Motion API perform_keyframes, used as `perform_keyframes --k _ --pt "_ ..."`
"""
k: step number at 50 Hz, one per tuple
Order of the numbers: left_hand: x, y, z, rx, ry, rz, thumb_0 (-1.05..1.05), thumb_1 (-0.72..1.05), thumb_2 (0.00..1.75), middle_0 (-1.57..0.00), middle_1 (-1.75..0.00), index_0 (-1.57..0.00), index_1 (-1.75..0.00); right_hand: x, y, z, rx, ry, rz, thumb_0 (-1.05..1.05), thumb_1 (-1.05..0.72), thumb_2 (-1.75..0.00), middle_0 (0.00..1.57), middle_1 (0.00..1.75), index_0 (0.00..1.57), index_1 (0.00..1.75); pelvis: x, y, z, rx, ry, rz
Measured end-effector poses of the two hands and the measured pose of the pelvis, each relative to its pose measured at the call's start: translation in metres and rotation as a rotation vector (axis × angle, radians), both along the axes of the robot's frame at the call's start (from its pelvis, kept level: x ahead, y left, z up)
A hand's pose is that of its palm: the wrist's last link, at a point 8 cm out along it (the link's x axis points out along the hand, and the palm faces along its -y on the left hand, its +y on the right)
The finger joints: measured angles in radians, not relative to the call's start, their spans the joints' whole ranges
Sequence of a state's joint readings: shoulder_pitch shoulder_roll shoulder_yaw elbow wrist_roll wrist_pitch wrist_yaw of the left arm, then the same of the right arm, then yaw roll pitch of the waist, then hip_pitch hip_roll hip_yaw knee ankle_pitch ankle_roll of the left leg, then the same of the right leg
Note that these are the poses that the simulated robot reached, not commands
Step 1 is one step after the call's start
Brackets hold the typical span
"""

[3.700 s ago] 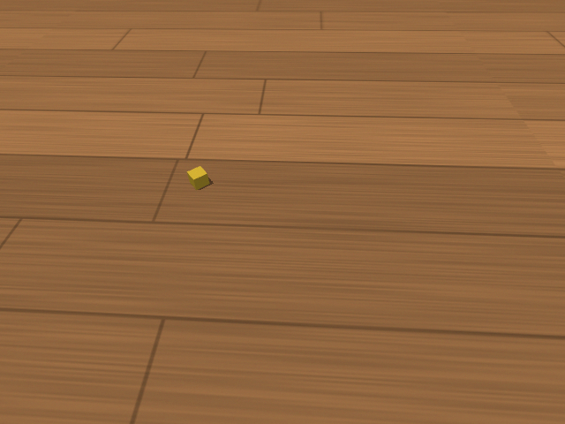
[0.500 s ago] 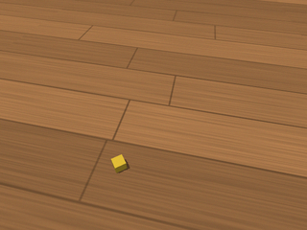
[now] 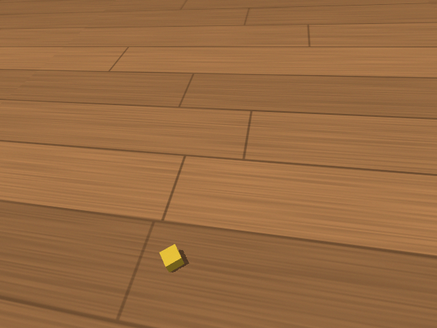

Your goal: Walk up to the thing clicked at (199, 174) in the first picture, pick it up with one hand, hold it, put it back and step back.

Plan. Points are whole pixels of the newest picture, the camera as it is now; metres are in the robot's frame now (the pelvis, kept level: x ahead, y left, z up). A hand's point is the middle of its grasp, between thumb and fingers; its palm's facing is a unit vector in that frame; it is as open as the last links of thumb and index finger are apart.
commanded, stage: walk up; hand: left
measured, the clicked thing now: (172, 258) +0.55 +0.29 -0.72
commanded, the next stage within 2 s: stand in 1.44 s
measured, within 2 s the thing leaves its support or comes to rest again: neither
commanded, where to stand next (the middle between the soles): +0.14 +0.03 m, yaw +0 degrees
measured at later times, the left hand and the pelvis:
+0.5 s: hand out of the picture +0.09 +0.29 -0.15, palm faces +0.01 -0.94 -0.34, open 7.4 cm; pelvis +0.04 +0.03 +0.01, yaw +1 degrees
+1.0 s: hand out of the picture +0.12 +0.28 -0.13, palm faces +0.02 -0.93 -0.36, open 7.4 cm; pelvis +0.05 +0.02 +0.02, yaw +2 degrees
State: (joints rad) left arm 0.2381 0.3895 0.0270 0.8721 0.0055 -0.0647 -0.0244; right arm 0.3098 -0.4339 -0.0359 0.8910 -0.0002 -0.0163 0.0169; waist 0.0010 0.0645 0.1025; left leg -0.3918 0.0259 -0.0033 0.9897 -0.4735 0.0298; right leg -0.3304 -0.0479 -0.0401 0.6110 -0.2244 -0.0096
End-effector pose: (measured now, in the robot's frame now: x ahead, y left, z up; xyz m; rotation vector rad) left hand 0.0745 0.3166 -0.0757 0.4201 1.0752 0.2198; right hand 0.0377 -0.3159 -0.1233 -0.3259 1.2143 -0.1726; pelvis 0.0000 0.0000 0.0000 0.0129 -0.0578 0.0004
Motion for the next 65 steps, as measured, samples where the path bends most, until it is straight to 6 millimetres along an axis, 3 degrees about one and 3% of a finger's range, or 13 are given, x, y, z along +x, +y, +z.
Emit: perform_keyframes --k 7,12,17,31,38,55,65 --pt "0.007 0.003 -0.011 -0.011 0.027 0.024 0.0 0.9 0.89 -0.2 -0.3 -0.21 -0.3 0.042 0.01 0.001 -0.003 -0.012 0.026 0.0 -0.91 -0.9 0.2 0.3 0.21 0.3 0.016 0.006 -0.001 -0.01 0.006 0.01" --pt "0.015 0.014 -0.034 -0.05 0.053 0.058 0.01 0.9 0.89 -0.2 -0.3 -0.21 -0.3 0.059 0.022 0.004 -0.036 -0.03 0.025 0.0 -0.91 -0.9 0.2 0.3 0.21 0.3 0.022 0.019 -0.009 -0.004 0.002 0.015" --pt "0.018 0.014 -0.043 -0.087 0.074 0.073 0.01 0.9 0.89 -0.2 -0.3 -0.21 -0.3 0.078 0.034 0.015 -0.034 -0.042 0.038 0.0 -0.91 -0.9 0.2 0.3 0.21 0.3 0.027 0.023 -0.004 -0.028 0.001 0.02" --pt "0.009 0.019 -0.03 -0.088 0.142 0.121 0.01 0.9 0.89 -0.2 -0.3 -0.21 -0.3 0.126 0.057 0.026 0.018 -0.077 0.072 0.0 -0.91 -0.9 0.2 0.3 0.21 0.3 0.04 0.026 0.013 -0.027 0.007 0.027" --pt "0.014 0.018 -0.021 -0.075 0.153 0.126 0.01 0.9 0.89 -0.2 -0.3 -0.21 -0.3 0.13 0.056 0.024 0.033 -0.057 0.056 0.0 -0.91 -0.9 0.2 0.3 0.21 0.3 0.045 0.025 0.018 -0.022 0.011 0.03" --pt "0.05 0.007 -0.019 -0.093 0.12 0.103 0.01 0.9 0.89 -0.2 -0.3 -0.21 -0.3 0.103 0.043 0.022 0.015 0.029 -0.005 0.0 -0.91 -0.9 0.2 0.3 0.21 0.3 0.057 0.022 0.022 -0.017 0.018 0.037" --pt "0.061 0.003 -0.018 -0.096 0.111 0.097 0.01 0.9 0.89 -0.2 -0.3 -0.21 -0.3 0.102 0.042 0.021 0.016 0.035 -0.014 0.0 -0.91 -0.9 0.2 0.3 0.21 0.3 0.062 0.02 0.022 -0.018 0.02 0.037"
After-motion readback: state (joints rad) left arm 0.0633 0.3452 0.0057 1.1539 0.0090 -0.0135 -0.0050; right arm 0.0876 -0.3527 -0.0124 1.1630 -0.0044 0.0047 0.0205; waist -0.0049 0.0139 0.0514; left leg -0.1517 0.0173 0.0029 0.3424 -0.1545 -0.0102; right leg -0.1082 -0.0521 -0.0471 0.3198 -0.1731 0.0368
